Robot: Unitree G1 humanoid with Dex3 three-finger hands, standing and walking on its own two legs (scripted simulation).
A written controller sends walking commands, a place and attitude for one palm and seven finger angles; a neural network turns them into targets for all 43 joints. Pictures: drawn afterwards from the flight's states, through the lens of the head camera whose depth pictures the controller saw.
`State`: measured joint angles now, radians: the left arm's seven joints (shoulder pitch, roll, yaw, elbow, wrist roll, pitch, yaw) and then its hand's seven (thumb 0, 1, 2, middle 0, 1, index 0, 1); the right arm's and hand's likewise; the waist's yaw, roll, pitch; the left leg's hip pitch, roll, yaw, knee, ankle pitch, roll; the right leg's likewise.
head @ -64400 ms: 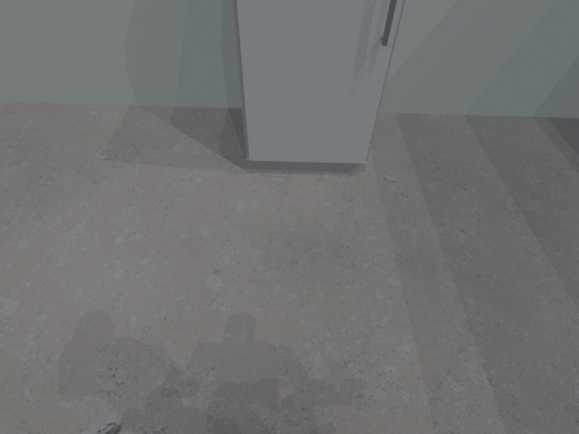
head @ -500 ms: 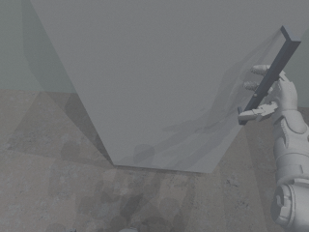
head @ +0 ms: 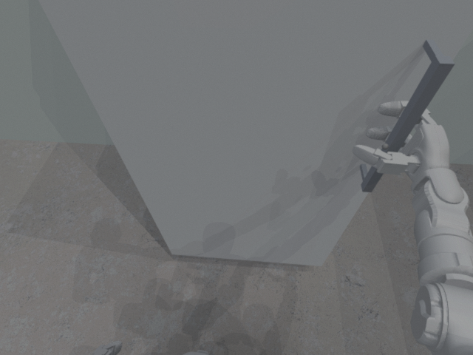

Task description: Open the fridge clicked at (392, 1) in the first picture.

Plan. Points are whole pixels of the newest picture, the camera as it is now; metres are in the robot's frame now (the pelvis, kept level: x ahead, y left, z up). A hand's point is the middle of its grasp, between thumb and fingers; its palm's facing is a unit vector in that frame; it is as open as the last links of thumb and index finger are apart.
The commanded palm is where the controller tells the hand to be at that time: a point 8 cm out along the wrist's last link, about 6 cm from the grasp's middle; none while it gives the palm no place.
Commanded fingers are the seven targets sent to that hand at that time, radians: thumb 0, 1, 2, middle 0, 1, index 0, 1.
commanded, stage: grip the handle and tug to test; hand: right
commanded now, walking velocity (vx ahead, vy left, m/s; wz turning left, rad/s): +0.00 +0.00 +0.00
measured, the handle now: (392, 130) +0.50 -0.20 +0.12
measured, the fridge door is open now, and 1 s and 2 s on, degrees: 0 0 14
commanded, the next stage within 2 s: pull the door a little, standing still in 1.02 s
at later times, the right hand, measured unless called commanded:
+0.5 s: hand (388, 151) +0.44 -0.18 +0.12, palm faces -0.06 +1.00 +0.01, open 5.3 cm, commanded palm +0.42 -0.24 +0.12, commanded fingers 0.00 -0.90 -0.90 0.45 1.40 0.45 1.40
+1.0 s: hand (387, 151) +0.44 -0.18 +0.12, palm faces -0.06 +1.00 +0.02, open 5.2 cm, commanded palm +0.40 -0.24 +0.12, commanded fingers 0.00 -0.90 -0.90 0.45 1.40 0.45 1.40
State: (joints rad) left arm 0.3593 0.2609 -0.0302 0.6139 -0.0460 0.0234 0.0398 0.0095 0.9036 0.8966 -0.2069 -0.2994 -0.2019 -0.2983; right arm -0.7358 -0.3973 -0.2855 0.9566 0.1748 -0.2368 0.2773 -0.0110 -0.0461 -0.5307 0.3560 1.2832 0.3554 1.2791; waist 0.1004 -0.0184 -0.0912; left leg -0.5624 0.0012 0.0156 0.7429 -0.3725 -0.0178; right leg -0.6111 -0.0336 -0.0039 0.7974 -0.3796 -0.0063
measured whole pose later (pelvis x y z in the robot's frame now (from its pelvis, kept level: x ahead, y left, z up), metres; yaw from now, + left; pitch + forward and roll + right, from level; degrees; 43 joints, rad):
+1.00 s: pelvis -0.01 +0.00 +0.00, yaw +1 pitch +10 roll +1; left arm 0.37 0.26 -0.03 0.59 -0.05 0.03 0.05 0.01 0.90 0.90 -0.21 -0.30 -0.20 -0.30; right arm -0.67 -0.40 -0.30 0.88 0.20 -0.21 0.29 -0.01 -0.76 -0.83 0.40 1.40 0.42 1.40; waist 0.10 -0.02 -0.09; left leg -0.56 0.00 0.00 0.74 -0.36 -0.02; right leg -0.60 -0.04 -0.02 0.78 -0.37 -0.01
